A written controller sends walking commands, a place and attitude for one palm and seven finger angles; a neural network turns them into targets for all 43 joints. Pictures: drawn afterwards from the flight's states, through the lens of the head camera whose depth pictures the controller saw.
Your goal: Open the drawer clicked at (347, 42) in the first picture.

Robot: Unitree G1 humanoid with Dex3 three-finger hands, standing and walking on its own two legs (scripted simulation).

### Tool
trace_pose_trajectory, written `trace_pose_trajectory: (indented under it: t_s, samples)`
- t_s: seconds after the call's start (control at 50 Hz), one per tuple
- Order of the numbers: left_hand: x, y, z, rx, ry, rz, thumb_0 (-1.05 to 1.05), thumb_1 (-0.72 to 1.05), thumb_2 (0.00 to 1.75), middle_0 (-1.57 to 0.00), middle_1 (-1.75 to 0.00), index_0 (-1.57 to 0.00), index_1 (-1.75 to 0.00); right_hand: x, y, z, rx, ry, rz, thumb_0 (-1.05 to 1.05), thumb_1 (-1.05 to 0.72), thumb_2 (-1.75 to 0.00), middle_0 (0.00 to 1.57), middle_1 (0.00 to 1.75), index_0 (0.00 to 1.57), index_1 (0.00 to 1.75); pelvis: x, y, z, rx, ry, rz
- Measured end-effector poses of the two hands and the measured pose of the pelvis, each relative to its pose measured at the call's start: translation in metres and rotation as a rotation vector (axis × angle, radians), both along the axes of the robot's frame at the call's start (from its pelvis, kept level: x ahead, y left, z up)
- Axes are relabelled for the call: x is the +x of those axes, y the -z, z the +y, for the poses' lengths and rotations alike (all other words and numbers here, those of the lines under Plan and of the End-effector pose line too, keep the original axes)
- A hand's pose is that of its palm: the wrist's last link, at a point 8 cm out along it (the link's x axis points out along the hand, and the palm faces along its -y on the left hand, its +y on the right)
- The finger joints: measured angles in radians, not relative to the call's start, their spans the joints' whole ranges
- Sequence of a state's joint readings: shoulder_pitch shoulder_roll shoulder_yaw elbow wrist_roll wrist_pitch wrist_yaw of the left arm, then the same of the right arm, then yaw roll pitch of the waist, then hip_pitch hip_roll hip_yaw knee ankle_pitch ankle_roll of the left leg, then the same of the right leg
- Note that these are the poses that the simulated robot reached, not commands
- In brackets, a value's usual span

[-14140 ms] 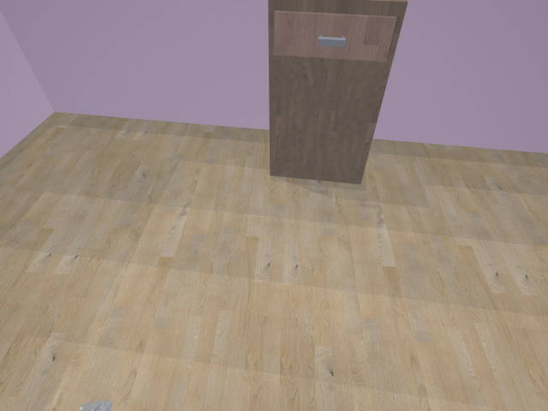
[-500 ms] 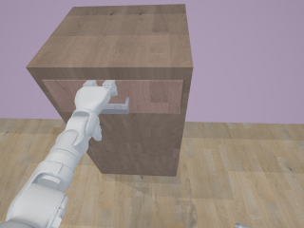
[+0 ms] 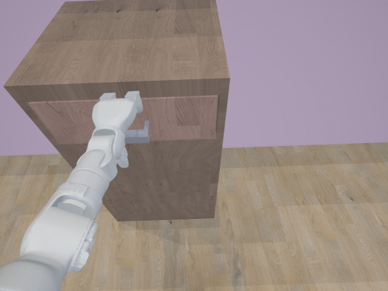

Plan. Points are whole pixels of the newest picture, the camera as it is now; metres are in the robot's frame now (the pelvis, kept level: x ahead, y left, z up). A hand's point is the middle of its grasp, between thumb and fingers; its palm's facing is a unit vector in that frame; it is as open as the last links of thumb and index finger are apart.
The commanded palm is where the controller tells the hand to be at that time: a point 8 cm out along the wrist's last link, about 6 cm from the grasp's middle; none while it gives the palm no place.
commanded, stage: move the hooked fingers above the handle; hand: left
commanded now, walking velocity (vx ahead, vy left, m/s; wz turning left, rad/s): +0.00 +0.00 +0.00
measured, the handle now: (129, 130) +0.51 +0.16 +0.00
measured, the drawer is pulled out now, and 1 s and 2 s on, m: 0.00 0.00 0.00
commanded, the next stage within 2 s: lower the fingers behind the handle in 0.90 s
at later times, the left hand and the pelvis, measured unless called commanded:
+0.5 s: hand (120, 129) +0.47 +0.16 +0.06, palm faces -0.01 -0.04 -1.00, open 13.7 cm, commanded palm +0.44 +0.17 +0.12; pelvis +0.00 +0.01 +0.00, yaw +0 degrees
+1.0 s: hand (121, 129) +0.46 +0.15 +0.06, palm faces +0.00 -0.04 -1.00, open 13.8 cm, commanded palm +0.44 +0.16 +0.12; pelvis +0.00 +0.02 +0.00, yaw +0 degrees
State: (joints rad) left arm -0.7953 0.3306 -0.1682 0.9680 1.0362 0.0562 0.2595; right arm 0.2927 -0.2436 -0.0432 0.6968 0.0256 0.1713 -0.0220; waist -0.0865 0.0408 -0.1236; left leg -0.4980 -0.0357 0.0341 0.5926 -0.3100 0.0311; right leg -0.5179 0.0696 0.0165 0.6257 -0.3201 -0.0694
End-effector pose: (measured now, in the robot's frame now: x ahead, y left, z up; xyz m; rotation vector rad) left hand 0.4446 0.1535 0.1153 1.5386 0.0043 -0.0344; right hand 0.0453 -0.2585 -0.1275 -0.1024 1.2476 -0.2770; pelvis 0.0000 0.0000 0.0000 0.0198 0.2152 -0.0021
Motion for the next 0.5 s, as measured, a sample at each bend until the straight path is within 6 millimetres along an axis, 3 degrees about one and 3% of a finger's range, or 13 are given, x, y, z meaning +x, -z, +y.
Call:
trace_pose_trajectory:
  t_s: [0.14, 0.5]
  samples:
    - [-0.002, 0.0, 0.011, 0.015, -0.005, 0.02, 0.0, -0.49, 0.3, -0.33, -1.21, -0.33, -1.21, -0.01, -0.002, 0.002, -0.01, 0.009, -0.003, 0.01, -0.91, -0.9, 0.2, 0.3, 0.2, 0.3, -0.004, 0.0, 0.002, -0.004, -0.003, -0.001]
    - [0.0, 0.002, 0.007, -0.006, 0.026, -0.014, 0.0, -0.49, 0.3, -0.36, -1.23, -0.34, -1.22, -0.008, -0.002, 0.013, -0.006, -0.003, -0.009, 0.0, -0.91, -0.9, 0.2, 0.3, 0.2, 0.3, -0.004, 0.002, 0.014, -0.012, -0.003, 0.009]
